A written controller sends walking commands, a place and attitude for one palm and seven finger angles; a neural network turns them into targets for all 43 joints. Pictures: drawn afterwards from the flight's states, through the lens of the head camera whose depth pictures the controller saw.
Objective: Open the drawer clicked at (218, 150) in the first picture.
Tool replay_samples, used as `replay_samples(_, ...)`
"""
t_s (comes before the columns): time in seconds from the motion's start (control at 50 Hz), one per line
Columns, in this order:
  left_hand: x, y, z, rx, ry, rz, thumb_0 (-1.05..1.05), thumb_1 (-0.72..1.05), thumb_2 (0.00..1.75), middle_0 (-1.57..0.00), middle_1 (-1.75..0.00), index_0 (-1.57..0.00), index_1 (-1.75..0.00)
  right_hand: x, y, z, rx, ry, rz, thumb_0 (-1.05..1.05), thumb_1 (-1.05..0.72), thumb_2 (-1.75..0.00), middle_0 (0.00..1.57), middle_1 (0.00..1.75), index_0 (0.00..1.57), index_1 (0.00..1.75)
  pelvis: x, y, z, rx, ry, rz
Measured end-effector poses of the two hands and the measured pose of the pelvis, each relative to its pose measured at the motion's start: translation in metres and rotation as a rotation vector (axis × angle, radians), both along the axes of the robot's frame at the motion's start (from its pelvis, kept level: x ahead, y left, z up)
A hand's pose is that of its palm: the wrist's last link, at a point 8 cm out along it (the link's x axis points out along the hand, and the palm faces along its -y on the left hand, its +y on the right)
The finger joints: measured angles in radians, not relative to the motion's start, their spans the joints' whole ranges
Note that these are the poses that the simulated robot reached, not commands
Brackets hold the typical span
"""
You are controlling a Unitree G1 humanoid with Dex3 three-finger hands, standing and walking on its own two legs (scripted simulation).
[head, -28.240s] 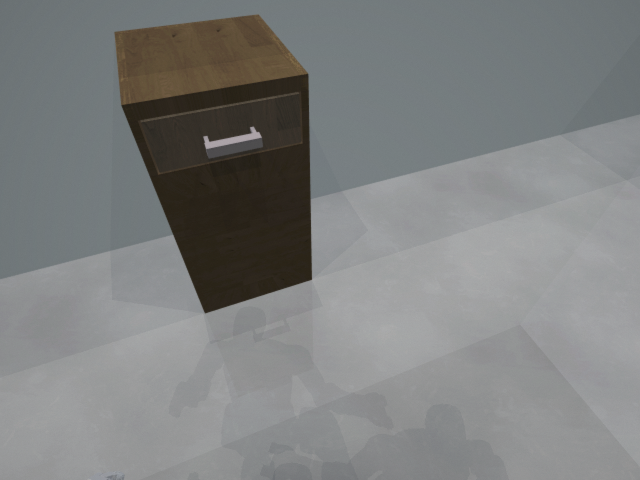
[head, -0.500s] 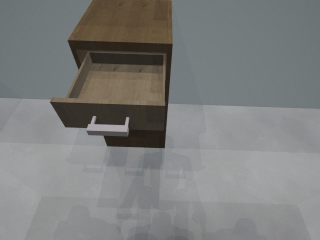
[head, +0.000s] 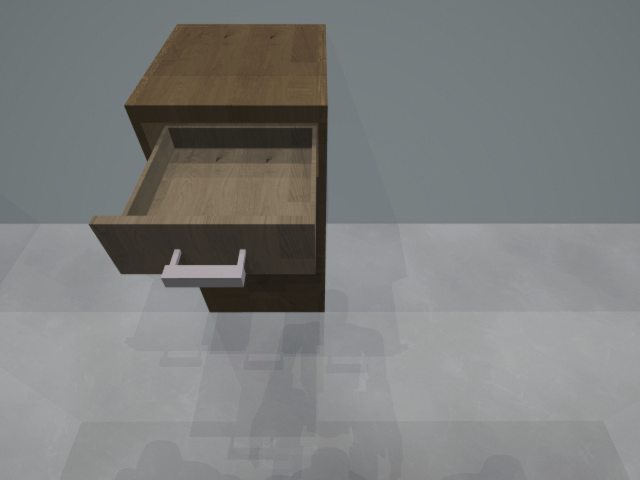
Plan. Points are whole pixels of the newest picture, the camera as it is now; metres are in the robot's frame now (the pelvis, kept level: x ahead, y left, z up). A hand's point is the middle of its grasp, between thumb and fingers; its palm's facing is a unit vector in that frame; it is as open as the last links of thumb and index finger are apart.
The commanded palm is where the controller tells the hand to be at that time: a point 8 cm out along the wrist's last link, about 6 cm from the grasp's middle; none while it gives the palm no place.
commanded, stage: let the arm hang, fingers relaxed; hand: left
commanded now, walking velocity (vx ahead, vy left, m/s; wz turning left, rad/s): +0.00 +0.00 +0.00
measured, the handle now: (207, 265) +0.46 +0.23 -0.06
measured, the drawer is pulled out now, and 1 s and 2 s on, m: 0.30 0.30 0.30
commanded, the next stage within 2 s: look to check the result in 0.10 s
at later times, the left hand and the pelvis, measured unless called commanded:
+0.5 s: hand out of the picture -0.01 +0.15 -0.17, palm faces +0.05 -0.98 -0.18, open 7.4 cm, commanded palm none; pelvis +0.01 -0.01 +0.00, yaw +0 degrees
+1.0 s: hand out of the picture +0.01 +0.15 -0.17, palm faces +0.05 -0.98 -0.18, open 7.4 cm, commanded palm none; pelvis +0.02 -0.01 +0.00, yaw +0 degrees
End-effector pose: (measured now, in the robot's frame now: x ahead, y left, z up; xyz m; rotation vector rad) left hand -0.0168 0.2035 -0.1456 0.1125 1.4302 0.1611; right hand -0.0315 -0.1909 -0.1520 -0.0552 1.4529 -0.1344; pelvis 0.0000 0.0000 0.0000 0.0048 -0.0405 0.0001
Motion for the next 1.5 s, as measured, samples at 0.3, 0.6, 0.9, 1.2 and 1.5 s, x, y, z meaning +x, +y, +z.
replay_samples(0.3,-0.003,-0.002,0.002,0.007,0.033,0.014,0.00,0.91,0.90,-0.20,-0.30,-0.20,-0.30,0.006,-0.017,0.003,-0.028,0.028,0.012,0.00,-0.91,-0.90,0.20,0.30,0.20,0.30,0.007,-0.006,0.001,-0.001,-0.001,0.005)
replay_samples(0.6,0.005,-0.007,0.003,0.000,0.042,0.011,0.00,0.91,0.90,-0.20,-0.30,-0.20,-0.30,0.016,-0.017,0.003,-0.022,0.033,0.012,0.00,-0.91,-0.90,0.20,0.30,0.20,0.30,0.015,-0.009,0.002,-0.001,0.006,0.001)
replay_samples(0.9,0.020,-0.007,0.003,0.008,0.018,0.004,0.00,0.91,0.90,-0.20,-0.30,-0.20,-0.30,0.026,-0.018,0.002,-0.019,0.017,0.006,0.00,-0.91,-0.90,0.20,0.30,0.20,0.30,0.021,-0.011,0.002,0.001,0.004,-0.002)
replay_samples(1.2,0.018,-0.007,0.004,0.008,0.031,0.007,0.00,0.91,0.90,-0.20,-0.30,-0.20,-0.30,0.026,-0.020,0.003,-0.028,0.026,0.002,0.00,-0.91,-0.90,0.20,0.30,0.20,0.30,0.024,-0.011,0.003,0.000,0.003,-0.005)
replay_samples(1.5,0.015,-0.006,0.003,0.003,0.042,0.009,0.00,0.91,0.90,-0.20,-0.30,-0.20,-0.30,0.025,-0.017,0.004,-0.028,0.033,-0.003,0.00,-0.91,-0.90,0.20,0.30,0.20,0.30,0.026,-0.009,0.003,-0.001,0.004,-0.007)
